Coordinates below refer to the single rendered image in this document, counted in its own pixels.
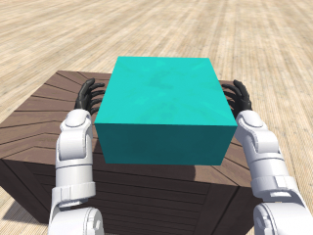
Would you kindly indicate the left robot hand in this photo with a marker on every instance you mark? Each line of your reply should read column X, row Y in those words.
column 83, row 100

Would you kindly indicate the right robot forearm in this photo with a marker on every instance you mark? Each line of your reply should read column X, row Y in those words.
column 270, row 179

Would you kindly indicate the pedestal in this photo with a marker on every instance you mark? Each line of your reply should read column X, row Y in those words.
column 133, row 199

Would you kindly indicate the left robot forearm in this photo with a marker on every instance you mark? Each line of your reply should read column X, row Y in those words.
column 73, row 163

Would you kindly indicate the carton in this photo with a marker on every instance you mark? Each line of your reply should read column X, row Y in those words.
column 164, row 111

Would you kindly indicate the robot right upper arm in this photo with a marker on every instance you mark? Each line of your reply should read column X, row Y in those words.
column 282, row 219

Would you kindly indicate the robot left upper arm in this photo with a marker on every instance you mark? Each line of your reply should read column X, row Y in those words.
column 86, row 221

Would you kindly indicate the right robot hand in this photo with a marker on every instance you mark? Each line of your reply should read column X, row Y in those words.
column 241, row 97

